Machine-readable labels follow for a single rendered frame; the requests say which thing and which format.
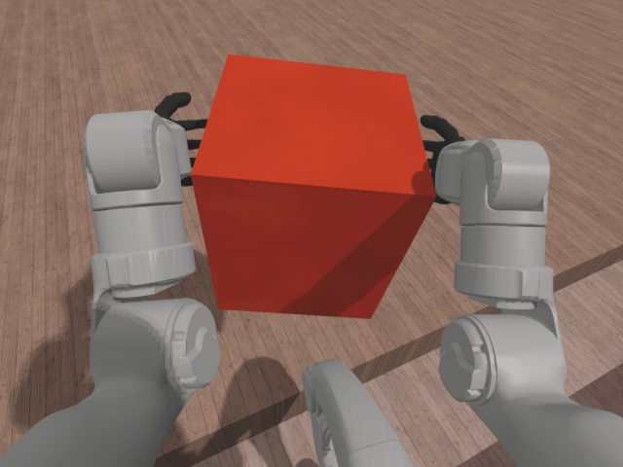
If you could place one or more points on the right robot thigh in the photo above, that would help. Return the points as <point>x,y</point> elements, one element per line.
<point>360,433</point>

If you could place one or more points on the right robot shin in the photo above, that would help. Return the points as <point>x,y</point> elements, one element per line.
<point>322,441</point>

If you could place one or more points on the robot right forearm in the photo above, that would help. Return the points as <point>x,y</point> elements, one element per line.
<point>501,186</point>

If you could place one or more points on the carton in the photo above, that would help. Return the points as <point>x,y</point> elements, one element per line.
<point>311,183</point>

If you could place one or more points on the left robot hand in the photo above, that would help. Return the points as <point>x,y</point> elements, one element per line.
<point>166,108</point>

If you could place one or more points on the right robot hand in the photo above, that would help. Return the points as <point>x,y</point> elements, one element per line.
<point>449,133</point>

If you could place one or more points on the robot left upper arm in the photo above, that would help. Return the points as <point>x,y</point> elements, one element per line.
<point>147,360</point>

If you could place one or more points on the robot left forearm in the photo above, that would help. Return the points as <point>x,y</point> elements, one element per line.
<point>134,163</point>

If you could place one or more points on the robot right upper arm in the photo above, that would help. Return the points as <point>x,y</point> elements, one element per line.
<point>510,370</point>

